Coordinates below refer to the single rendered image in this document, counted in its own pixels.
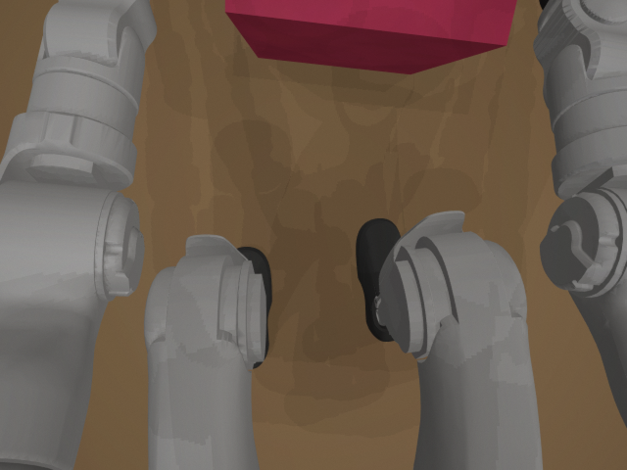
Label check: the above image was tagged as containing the left robot forearm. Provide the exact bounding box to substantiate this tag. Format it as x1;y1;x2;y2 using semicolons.
0;0;157;191

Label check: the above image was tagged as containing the robot left thigh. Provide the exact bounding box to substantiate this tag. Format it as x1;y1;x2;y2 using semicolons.
147;255;266;470

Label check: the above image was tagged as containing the right robot forearm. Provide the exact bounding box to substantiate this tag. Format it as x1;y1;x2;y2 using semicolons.
533;0;627;201

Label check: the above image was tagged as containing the carton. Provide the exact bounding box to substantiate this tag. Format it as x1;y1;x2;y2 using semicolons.
225;0;517;74

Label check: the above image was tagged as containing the left robot upper arm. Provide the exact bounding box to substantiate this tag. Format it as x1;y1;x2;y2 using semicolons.
0;180;145;470

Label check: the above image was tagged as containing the robot right foot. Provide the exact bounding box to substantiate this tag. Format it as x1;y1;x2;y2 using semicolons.
356;218;401;342

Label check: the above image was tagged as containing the right robot upper arm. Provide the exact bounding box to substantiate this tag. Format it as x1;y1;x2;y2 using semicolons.
540;187;627;428

